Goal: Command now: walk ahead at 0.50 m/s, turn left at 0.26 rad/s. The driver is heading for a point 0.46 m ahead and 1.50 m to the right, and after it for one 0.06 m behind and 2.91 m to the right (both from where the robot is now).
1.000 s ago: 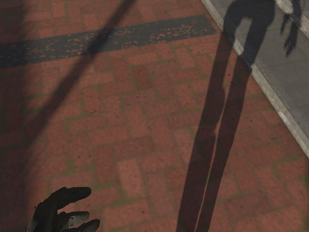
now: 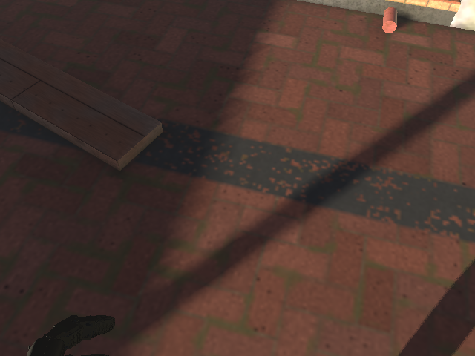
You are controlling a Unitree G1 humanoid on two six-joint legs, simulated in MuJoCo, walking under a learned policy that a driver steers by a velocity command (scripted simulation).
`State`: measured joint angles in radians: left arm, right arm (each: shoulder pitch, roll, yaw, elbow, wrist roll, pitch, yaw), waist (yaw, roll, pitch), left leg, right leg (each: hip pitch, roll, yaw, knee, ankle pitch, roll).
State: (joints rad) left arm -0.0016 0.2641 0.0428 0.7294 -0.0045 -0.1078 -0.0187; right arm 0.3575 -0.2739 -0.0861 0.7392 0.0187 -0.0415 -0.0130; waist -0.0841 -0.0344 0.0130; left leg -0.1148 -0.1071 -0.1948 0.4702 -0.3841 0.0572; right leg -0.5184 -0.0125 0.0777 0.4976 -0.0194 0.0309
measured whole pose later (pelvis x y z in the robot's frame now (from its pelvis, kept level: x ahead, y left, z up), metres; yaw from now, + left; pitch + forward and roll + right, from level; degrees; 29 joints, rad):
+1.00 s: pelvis +0.48 -0.13 -0.02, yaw -29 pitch +2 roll +1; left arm 0.06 0.30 0.06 0.60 -0.02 -0.03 -0.05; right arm 0.33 -0.31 -0.08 0.80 0.01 -0.06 -0.01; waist -0.06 -0.01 0.06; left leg -0.11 0.09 0.11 0.85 -0.51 -0.05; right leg -0.54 0.02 -0.03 0.66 -0.17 -0.09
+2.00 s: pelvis +0.73 -0.31 +0.00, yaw -64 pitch +2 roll +2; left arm 0.19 0.31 0.07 0.58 0.00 0.03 0.01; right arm 0.09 -0.34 -0.08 0.75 -0.01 0.02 -0.02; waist 0.00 0.04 0.06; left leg -0.50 0.03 0.02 1.05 -0.48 -0.06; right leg -0.34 0.01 0.04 0.53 -0.22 -0.04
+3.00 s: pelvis +0.69 -0.57 +0.01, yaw -99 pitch +1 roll +0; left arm 0.29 0.29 0.05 0.64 -0.01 -0.05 -0.02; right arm 0.20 -0.33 -0.05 0.71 -0.01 -0.10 0.00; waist 0.01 0.03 0.06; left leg -0.56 0.11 -0.04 1.12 -0.27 -0.02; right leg -0.26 0.09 0.03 0.42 -0.18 -0.09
